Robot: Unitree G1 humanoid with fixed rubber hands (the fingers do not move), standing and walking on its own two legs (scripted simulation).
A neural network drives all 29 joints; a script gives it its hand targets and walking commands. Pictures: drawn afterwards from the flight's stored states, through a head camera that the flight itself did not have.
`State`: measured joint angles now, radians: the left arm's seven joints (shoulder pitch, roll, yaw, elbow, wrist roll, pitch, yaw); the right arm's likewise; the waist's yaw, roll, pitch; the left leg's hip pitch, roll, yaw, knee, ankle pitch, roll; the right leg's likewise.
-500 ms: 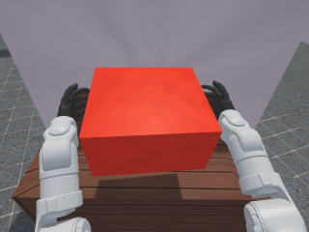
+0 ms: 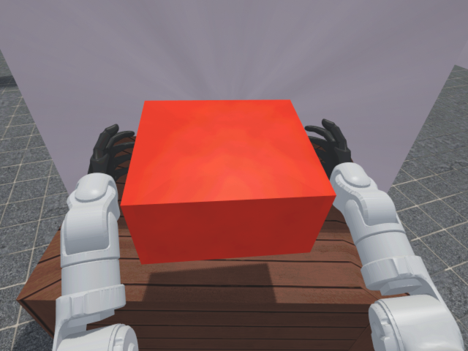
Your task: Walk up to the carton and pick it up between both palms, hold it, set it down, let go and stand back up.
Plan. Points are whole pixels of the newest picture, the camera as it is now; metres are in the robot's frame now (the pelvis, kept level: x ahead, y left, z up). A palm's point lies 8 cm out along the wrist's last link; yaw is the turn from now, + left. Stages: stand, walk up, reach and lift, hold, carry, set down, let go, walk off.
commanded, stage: hold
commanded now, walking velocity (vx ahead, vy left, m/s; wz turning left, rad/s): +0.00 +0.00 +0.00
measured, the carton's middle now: (223, 173) +0.39 +0.01 +0.15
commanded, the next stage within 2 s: none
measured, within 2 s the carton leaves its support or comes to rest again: neither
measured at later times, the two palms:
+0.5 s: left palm (105, 174) +0.34 +0.20 +0.19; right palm (340, 166) +0.35 -0.18 +0.19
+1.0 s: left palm (104, 177) +0.34 +0.20 +0.19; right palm (338, 167) +0.35 -0.18 +0.18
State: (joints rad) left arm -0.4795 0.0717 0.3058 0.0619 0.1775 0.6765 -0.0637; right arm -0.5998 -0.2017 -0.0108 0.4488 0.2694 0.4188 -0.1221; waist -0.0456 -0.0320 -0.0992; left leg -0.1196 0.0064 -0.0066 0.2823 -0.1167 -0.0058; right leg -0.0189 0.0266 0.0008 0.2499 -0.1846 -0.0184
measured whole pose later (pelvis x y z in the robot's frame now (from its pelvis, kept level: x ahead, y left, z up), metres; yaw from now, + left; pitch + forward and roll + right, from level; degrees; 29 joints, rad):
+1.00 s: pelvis +0.00 +0.00 +0.00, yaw +0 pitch -3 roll +0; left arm -0.48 0.06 0.31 0.06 0.19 0.69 -0.07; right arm -0.61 -0.20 -0.02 0.46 0.27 0.43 -0.12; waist -0.05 -0.03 -0.09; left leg -0.11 0.01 -0.01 0.28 -0.11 0.00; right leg -0.01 0.03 0.00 0.25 -0.18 -0.02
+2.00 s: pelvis -0.01 +0.00 +0.00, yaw -1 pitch -3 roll +0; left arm -0.49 0.07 0.31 0.07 0.18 0.69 -0.06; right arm -0.60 -0.20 -0.03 0.44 0.26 0.43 -0.12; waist -0.04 -0.02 -0.10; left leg -0.13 0.00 -0.01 0.28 -0.11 0.00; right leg -0.04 0.03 0.00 0.26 -0.17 -0.02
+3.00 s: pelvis +0.00 +0.00 +0.00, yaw -1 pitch -3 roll +0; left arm -0.48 0.07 0.31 0.04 0.19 0.70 -0.07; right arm -0.60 -0.20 -0.02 0.43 0.27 0.44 -0.13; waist -0.05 -0.02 -0.09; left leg -0.11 0.00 -0.01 0.28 -0.12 0.00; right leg -0.01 0.03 0.00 0.25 -0.18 -0.02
